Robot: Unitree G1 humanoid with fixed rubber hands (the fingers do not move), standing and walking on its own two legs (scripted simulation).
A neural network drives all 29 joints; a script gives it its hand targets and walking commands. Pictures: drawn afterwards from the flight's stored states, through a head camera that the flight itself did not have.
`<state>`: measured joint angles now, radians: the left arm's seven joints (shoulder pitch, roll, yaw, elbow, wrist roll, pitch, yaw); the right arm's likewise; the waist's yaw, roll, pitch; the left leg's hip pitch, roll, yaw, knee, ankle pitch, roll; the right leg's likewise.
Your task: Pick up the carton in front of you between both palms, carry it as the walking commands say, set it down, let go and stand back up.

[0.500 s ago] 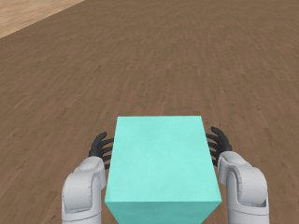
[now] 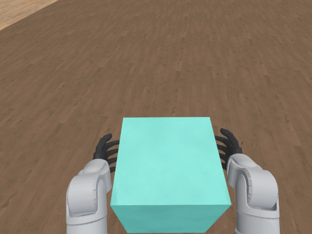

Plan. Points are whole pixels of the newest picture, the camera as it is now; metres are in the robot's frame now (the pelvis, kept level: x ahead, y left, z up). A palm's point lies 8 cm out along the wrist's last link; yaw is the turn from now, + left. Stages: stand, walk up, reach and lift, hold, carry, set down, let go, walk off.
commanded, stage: carry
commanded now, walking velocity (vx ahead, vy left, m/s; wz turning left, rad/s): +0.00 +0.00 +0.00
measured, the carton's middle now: (166, 178) +0.27 +0.00 +0.02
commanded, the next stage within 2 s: hold in 1.78 s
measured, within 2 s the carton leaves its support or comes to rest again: neither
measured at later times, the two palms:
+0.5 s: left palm (96, 148) +0.32 +0.17 +0.09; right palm (214, 139) +0.34 -0.12 +0.09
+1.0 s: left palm (91, 166) +0.28 +0.18 +0.07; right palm (212, 157) +0.30 -0.12 +0.07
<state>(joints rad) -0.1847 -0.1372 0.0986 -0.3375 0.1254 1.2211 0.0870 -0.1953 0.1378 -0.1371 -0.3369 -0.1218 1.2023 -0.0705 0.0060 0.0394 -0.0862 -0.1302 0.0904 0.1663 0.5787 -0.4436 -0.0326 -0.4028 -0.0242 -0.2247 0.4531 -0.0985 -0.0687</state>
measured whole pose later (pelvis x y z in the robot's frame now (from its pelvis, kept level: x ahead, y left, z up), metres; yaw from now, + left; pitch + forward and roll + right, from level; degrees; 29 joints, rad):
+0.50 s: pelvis +0.06 +0.02 +0.00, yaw +1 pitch +4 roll -1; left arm -0.16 -0.13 0.10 -0.31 0.12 1.22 0.08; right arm -0.18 0.14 -0.12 -0.30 -0.13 1.20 -0.08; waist 0.01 0.01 -0.13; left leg -0.13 0.05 0.12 0.52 -0.45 -0.01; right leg -0.37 -0.07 -0.22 0.58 -0.26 -0.02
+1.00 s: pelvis +0.03 +0.03 +0.00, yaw +1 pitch +1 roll +0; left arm -0.14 -0.13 0.10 -0.13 0.17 1.06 0.05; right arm -0.16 0.13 -0.12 -0.12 -0.17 1.04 -0.04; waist 0.00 0.01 -0.12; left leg -0.15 0.03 0.13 0.52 -0.39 0.02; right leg -0.36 -0.09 -0.21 0.52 -0.18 -0.02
